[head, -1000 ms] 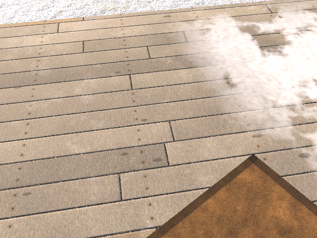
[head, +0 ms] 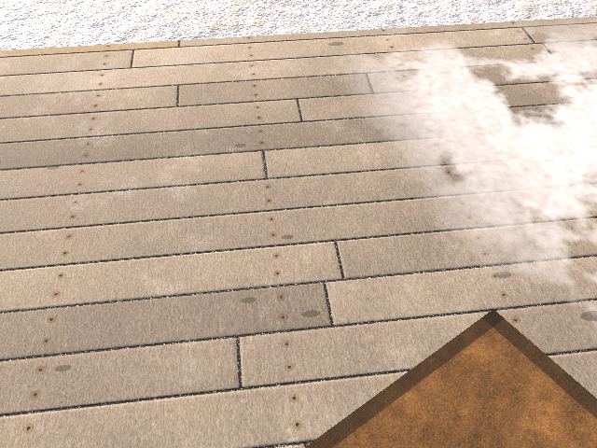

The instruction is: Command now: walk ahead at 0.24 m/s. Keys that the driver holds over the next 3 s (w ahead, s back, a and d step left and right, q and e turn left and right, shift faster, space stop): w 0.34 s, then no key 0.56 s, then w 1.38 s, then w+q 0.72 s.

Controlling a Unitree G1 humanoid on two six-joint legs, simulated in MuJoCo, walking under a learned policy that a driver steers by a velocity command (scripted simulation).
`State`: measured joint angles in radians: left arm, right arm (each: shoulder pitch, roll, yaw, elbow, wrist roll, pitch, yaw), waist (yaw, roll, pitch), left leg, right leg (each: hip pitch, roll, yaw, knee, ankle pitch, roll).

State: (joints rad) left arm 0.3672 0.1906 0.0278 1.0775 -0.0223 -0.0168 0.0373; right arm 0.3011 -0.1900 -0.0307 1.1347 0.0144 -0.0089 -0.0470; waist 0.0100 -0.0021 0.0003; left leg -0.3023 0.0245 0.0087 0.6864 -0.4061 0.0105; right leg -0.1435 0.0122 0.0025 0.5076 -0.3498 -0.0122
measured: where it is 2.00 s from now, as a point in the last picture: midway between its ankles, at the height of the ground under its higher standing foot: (315, 331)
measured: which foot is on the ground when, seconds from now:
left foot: down 0.00-0.58, up 0.60-0.86, down 0.88-1.00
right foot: down 0.00-0.14, up 0.16-0.56, down 0.58-0.96, up 0.98-1.00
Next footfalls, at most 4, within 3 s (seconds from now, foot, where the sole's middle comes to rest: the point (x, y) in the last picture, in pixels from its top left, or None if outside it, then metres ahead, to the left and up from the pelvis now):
0.58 right None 0.41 -0.08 -0.77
0.88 left None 0.36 0.15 -0.77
1.20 right None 0.42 -0.11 -0.77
1.66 left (261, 352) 0.78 0.13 -0.77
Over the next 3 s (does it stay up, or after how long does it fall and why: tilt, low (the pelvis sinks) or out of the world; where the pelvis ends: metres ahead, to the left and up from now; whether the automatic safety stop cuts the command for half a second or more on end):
stays up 1.33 0.04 0.01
